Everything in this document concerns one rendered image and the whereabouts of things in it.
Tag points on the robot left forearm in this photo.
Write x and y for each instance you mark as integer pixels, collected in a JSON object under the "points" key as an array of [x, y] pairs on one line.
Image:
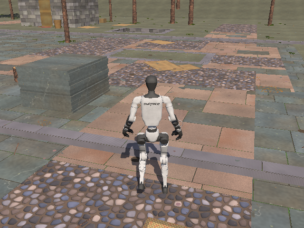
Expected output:
{"points": [[127, 124]]}

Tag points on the left robot hand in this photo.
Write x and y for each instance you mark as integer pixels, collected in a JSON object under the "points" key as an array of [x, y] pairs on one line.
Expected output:
{"points": [[125, 134]]}

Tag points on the right robot hand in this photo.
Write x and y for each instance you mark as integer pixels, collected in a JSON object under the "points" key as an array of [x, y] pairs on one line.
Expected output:
{"points": [[177, 133]]}

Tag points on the right robot shin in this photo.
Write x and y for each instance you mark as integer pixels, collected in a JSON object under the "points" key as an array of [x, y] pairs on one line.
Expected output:
{"points": [[164, 172]]}

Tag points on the robot right upper arm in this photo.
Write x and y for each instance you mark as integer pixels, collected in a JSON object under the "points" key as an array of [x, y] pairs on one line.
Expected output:
{"points": [[169, 107]]}

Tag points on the robot left upper arm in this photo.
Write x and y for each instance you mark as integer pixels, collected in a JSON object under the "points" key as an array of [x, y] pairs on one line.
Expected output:
{"points": [[134, 107]]}

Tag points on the humanoid robot torso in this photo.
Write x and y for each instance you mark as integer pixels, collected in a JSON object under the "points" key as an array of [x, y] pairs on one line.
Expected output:
{"points": [[151, 115]]}

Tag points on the robot right forearm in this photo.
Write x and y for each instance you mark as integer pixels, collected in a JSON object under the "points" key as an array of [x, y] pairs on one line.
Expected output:
{"points": [[176, 125]]}

